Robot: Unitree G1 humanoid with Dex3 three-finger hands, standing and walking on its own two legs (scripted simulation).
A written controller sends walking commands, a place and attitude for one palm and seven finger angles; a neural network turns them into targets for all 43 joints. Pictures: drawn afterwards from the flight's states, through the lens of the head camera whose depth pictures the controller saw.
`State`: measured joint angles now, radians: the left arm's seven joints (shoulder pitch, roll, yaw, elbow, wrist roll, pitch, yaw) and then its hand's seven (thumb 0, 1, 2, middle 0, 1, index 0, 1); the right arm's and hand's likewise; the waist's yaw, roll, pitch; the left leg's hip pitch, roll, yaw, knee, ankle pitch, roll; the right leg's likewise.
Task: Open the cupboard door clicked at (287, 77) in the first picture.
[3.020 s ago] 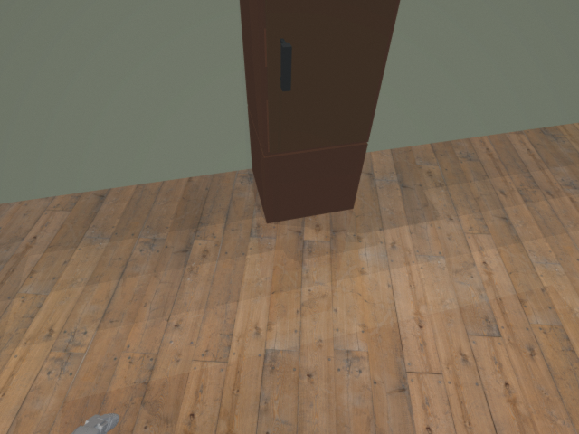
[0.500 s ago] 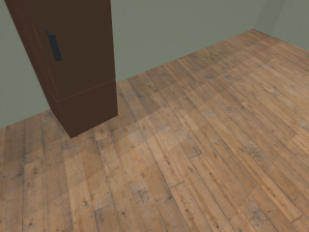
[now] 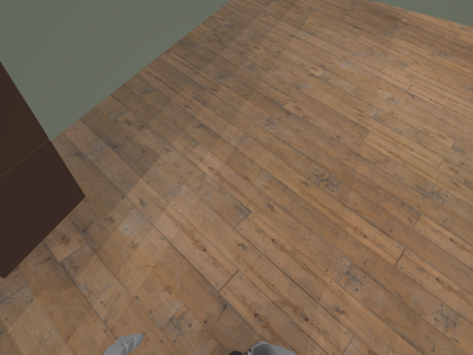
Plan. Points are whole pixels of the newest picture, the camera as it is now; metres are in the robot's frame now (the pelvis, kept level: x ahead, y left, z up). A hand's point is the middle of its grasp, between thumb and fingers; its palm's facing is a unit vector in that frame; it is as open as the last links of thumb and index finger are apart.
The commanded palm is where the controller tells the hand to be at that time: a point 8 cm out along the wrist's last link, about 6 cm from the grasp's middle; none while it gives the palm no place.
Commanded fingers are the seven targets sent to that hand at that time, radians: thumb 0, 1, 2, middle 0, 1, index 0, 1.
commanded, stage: walk to a spot facing it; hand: left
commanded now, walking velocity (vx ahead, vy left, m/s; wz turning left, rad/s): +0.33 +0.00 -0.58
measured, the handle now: out of the picture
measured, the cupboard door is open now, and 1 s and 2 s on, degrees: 0 0 0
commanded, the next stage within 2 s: none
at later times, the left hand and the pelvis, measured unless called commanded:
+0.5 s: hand (108, 293) +0.25 +0.26 -0.16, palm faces -0.14 -0.97 -0.22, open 7.4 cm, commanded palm none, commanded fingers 0.00 0.90 0.90 -0.20 -0.30 -0.20 -0.30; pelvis +0.23 +0.06 +0.01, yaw -17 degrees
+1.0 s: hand (201, 174) +0.54 +0.10 -0.13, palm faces -0.57 -0.77 -0.29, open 7.4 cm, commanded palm none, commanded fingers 0.00 0.90 0.90 -0.20 -0.30 -0.20 -0.30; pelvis +0.31 +0.01 +0.00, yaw -36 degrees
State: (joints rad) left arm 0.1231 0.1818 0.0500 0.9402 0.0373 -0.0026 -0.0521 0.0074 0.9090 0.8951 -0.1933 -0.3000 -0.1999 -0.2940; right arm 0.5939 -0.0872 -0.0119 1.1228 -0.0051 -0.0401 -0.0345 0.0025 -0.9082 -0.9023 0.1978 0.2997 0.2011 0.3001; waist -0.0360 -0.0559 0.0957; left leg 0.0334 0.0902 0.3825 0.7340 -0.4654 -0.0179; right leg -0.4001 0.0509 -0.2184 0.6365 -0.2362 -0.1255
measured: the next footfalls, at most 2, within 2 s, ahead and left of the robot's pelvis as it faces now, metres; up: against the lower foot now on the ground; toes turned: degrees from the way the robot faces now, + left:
left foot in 0.46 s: +0.37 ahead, +0.15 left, +0.00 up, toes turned -8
right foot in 0.92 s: +0.33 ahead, -0.11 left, +0.00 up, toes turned -42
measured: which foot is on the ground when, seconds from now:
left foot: down 0.00-0.00, up 0.02-0.44, down 0.46-0.94, up 0.96-1.00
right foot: down 0.00-0.48, up 0.50-0.90, down 0.92-1.00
